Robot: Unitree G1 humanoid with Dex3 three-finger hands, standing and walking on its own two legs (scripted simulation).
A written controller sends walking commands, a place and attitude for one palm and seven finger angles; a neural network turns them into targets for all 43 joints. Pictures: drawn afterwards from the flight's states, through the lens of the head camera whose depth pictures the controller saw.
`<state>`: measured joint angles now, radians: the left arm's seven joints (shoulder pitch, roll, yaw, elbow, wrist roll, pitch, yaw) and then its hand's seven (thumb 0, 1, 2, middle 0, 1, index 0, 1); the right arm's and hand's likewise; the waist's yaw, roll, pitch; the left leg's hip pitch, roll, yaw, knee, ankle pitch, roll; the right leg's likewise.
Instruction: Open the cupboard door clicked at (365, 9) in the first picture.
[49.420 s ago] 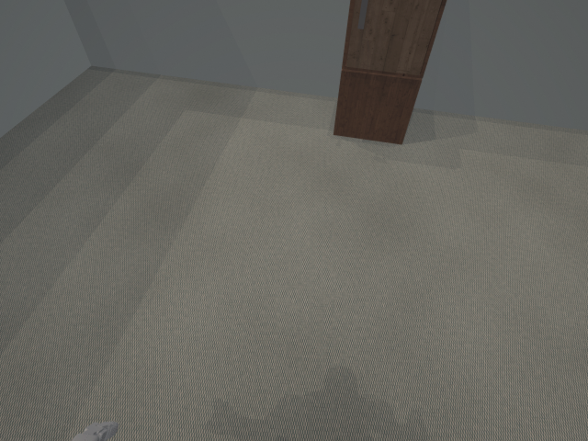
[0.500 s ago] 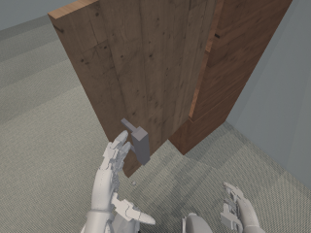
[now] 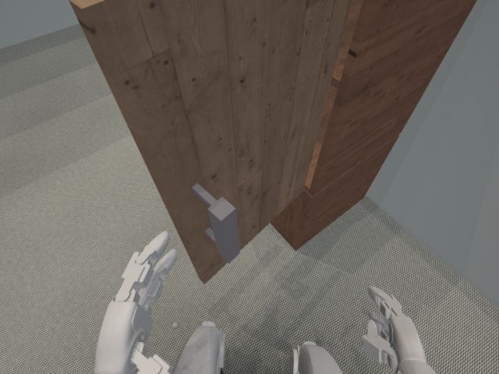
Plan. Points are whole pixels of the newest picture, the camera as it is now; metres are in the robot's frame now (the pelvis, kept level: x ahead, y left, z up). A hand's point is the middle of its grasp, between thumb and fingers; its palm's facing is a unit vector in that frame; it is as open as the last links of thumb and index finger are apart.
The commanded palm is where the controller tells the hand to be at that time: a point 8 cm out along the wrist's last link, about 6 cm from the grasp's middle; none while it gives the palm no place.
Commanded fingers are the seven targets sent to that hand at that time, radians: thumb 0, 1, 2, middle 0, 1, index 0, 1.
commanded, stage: slide the hand sideways off the handle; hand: left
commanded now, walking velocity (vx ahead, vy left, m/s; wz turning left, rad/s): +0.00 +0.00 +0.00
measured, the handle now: (215, 224) +0.33 +0.08 +0.05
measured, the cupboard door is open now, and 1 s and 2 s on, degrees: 98 98 98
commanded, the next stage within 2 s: draw the hand back to the body in 0.04 s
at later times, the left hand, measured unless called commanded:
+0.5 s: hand (128, 313) +0.19 +0.15 +0.12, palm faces +0.00 -1.00 -0.06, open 16.3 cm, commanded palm +0.15 +0.21 +0.13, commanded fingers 0.00 -0.50 0.30 -0.15 -0.30 -0.15 -0.30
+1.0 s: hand (12, 266) +0.21 +0.24 +0.20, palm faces +0.26 -0.89 -0.38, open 13.2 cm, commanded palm +0.17 +0.28 +0.23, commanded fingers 0.00 0.34 0.66 -0.18 -0.30 -0.18 -0.30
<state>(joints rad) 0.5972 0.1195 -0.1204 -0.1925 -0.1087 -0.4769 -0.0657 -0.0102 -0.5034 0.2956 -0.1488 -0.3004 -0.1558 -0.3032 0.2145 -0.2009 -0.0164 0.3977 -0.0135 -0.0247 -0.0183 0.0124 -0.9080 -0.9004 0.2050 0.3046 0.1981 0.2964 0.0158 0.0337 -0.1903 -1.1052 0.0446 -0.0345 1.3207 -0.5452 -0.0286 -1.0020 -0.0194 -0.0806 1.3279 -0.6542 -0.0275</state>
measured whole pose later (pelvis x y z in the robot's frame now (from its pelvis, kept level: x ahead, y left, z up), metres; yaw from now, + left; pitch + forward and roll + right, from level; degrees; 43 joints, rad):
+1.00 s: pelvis +0.03 +0.02 +0.10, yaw +0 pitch +3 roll -1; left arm 0.64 0.32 0.12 -0.45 -0.04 0.00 0.13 0.00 0.01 0.51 -0.17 -0.30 -0.18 -0.30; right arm 0.27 -0.21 0.06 0.46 0.02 -0.06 -0.13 0.01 -0.91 -0.90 0.21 0.30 0.20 0.30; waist 0.05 0.06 -0.11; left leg -0.45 0.02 0.02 0.76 -0.37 0.01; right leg -0.35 -0.03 -0.05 0.72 -0.43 0.02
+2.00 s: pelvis +0.02 +0.02 +0.13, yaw -2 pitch -1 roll -1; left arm 0.47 0.36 0.39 -0.39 -0.06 -0.12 0.11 0.02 0.89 0.89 -0.21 -0.30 -0.21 -0.30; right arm 0.16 -0.23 0.02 0.60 -0.01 -0.05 -0.09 0.01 -0.91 -0.90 0.21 0.30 0.20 0.30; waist 0.03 0.06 0.01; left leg -0.21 0.05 0.05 0.45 -0.21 0.00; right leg -0.11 0.00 -0.02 0.38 -0.24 0.01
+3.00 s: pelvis -0.14 +0.04 +0.11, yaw +0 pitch +3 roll -5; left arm 0.53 0.44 0.47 -0.57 -0.07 -0.22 0.17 0.02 0.88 0.89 -0.21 -0.30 -0.21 -0.30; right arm 0.17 -0.16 -0.02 0.62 -0.02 -0.12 -0.04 0.01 -0.91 -0.90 0.21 0.30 0.20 0.30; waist 0.01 0.02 0.00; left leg -0.53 0.08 0.06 0.42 0.05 0.04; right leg -0.24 0.08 -0.05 0.82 -0.54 -0.02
